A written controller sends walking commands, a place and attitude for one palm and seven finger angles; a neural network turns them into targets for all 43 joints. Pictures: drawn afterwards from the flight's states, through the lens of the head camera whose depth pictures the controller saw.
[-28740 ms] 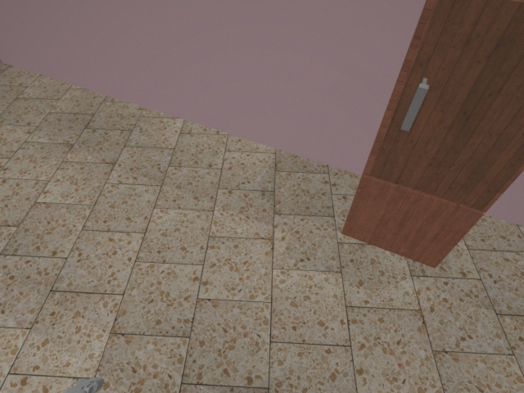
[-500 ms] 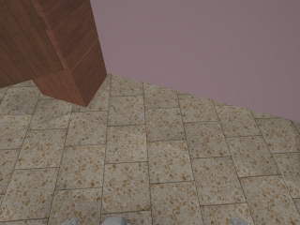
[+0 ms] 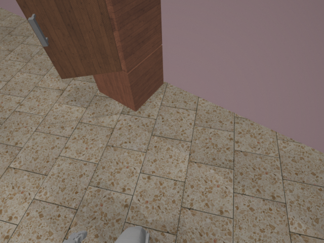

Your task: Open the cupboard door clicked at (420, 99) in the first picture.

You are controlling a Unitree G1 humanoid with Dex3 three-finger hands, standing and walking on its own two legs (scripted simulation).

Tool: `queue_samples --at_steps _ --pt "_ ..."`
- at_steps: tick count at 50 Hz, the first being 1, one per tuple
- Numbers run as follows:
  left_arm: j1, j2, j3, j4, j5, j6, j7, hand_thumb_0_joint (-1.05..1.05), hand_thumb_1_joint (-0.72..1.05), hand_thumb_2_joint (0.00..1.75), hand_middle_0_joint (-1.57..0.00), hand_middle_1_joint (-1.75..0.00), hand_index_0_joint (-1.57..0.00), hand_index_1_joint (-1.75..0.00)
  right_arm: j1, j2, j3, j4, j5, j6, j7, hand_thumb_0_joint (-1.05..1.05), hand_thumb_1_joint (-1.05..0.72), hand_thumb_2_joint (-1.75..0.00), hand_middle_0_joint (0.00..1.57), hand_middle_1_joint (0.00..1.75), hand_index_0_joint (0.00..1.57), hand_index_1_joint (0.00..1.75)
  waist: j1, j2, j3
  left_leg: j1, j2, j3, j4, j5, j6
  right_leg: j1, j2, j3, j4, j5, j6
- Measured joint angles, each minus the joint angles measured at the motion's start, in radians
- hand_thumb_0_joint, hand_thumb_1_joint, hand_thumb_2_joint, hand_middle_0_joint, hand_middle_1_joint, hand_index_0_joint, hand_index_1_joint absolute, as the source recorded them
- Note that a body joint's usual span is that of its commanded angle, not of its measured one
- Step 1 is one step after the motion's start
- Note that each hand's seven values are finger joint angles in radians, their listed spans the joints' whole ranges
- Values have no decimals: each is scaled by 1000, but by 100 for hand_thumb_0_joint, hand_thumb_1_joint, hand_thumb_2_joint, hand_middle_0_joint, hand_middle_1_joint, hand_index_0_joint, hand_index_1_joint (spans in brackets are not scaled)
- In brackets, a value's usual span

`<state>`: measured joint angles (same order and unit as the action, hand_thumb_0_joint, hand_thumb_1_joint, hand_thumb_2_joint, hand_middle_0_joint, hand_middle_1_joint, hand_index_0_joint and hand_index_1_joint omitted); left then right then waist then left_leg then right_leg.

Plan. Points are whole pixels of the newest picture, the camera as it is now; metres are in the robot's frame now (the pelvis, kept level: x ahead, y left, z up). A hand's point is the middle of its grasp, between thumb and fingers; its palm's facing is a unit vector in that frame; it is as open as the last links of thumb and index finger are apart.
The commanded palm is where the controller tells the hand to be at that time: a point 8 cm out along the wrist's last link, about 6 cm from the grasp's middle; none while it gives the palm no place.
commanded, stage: turn to face it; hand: left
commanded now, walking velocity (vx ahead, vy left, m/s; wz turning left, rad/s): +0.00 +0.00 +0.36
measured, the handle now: (39, 30) +0.99 +0.64 -0.02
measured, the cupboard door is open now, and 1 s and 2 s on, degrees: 45 45 45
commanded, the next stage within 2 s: take the last steps up to it in 0.24 s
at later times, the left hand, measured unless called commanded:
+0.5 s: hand out of the picture +0.03 +0.21 -0.17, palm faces +0.23 -0.94 -0.26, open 7.4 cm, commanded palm none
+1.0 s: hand out of the picture +0.06 +0.29 -0.17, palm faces +0.33 -0.92 -0.21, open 7.4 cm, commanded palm none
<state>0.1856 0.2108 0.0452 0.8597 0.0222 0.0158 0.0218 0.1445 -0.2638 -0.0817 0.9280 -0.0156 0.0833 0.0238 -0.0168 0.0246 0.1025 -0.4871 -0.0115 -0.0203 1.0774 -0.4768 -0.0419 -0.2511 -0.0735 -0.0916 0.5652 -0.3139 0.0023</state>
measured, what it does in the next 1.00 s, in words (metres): walks ahead, turning left: left foot, then right foot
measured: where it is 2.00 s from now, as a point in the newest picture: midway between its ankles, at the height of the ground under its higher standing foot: (128, 194)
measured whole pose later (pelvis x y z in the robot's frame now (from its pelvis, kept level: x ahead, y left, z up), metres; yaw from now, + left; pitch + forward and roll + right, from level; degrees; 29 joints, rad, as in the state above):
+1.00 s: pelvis +0.11 +0.10 +0.00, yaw +16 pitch +0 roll +1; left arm 0.26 0.22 0.07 1.05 0.03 0.01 -0.01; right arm 0.22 -0.17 -0.03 0.98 -0.03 -0.04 -0.01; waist 0.03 -0.04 0.06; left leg -0.25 0.00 0.13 0.49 -0.25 0.04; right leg -0.48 -0.11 -0.08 1.09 -0.41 0.00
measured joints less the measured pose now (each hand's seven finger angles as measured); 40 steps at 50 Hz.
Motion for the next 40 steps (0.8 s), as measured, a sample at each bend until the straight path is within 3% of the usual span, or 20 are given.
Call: queue_samples --at_steps 3,7,9,10,13,16,20,23,24,26,28,30,35,40 --pt "20 -7 -5 15 3 -1 -2 1 91 90 -21 -30 -20 -29 -8 11 5 0 3 -1 5 1 -91 -90 20 30 20 30 3 -33 -3 37 14 50 -84 5 -9 27 -25 -27 -38 12 3" --pt "43 -6 -5 38 5 -5 -7 1 91 90 -21 -30 -21 -29 -27 27 19 -3 7 -15 5 1 -91 -90 20 30 20 30 22 -68 -2 137 14 85 -330 44 -2 29 -50 -59 -25 -2 17" --pt "62 -3 -2 49 -3 -1 -10 1 91 90 -21 -30 -21 -29 -29 25 28 -13 6 -31 5 1 -91 -90 20 30 20 30 26 -63 -13 207 22 84 -500 183 18 7 -50 -78 28 -33 29" --pt "66 3 0 56 -7 6 -12 1 91 90 -21 -30 -21 -29 -30 27 29 -15 3 -41 3 1 -91 -90 20 30 20 30 24 -64 -18 206 20 76 -514 192 52 -18 -51 -76 82 -65 42" --pt "47 29 10 86 -9 39 -7 1 91 90 -21 -30 -21 -29 -38 53 42 -15 -7 -53 -12 1 -91 -90 20 30 20 30 36 -93 -7 186 6 67 -468 157 73 -104 -30 9 303 -212 54" --pt "26 35 16 103 -11 50 -8 1 91 90 -21 -30 -20 -29 -29 65 53 -12 -10 -59 -29 1 -90 -90 20 30 20 30 38 -77 -7 199 10 41 -506 179 62 -152 -2 45 403 -207 56" --pt "12 29 16 99 -13 40 -13 1 91 90 -20 -30 -20 -29 -16 71 59 6 -12 -57 -33 1 -90 -90 20 30 20 30 37 -43 -10 219 20 15 -551 209 53 -124 17 49 293 -181 50" --pt "23 20 15 89 -8 17 -24 1 91 90 -20 -30 -20 -29 8 68 55 20 -8 -47 -27 1 -90 -90 21 30 20 30 36 -19 -30 206 22 -2 -516 189 41 -35 31 32 87 -112 41" --pt "34 24 15 81 -3 3 -27 1 91 90 -20 -30 -20 -29 20 69 52 22 -3 -44 -22 1 -90 -90 21 30 20 30 38 -29 -44 181 10 1 -466 134 44 -8 22 43 8 -97 25" --pt "41 6 13 83 2 -14 -26 1 91 90 -20 -30 -20 -29 31 52 42 37 -3 -31 -11 1 -90 -90 21 30 20 30 43 -7 -41 117 5 -10 -274 17 44 -7 20 27 23 -15 10" --pt "68 -13 8 89 2 -29 -23 1 91 90 -20 -30 -20 -29 36 35 32 53 -7 -19 1 1 -90 -90 20 30 20 30 45 7 -44 49 7 -7 -91 42 38 23 15 9 1 -15 10" --pt "99 -25 7 104 2 -38 -20 0 91 90 -20 -30 -20 -29 39 28 23 61 -9 -16 11 1 -90 -90 20 30 20 30 40 1 -52 2 22 15 -10 100 25 62 3 -1 -60 -2 18" --pt "151 -32 6 154 7 -57 -23 1 91 90 -21 -30 -20 -29 38 28 17 57 -3 -30 27 1 -91 -90 20 30 20 30 42 -48 -53 0 54 71 -182 153 5 146 -48 -27 -180 28 46" --pt "189 -22 14 196 8 -51 -28 1 91 90 -21 -30 -21 -29 13 32 29 42 -2 -56 32 1 -91 -90 20 30 19 30 67 -78 -39 94 47 119 -471 176 22 176 -100 -48 -134 -38 95"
